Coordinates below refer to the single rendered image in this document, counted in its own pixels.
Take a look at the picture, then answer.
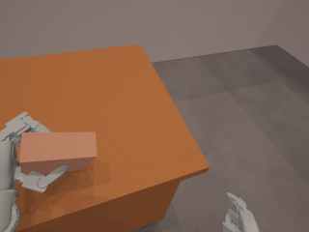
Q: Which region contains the left robot forearm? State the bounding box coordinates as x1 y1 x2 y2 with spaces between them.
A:
0 189 21 232

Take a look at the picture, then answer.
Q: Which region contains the table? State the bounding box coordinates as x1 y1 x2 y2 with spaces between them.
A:
0 43 210 232

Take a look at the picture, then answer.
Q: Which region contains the sponge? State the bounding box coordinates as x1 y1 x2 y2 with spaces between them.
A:
19 131 98 175

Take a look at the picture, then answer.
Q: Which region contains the robot left hand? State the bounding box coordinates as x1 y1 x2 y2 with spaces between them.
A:
0 112 70 193

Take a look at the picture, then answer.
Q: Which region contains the robot right hand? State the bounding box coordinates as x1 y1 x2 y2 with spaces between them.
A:
222 192 260 232

